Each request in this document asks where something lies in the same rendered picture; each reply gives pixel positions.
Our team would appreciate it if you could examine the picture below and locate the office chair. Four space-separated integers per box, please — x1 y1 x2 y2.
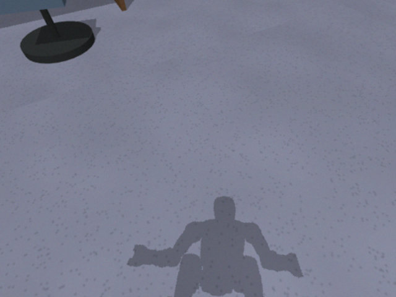
0 0 95 64

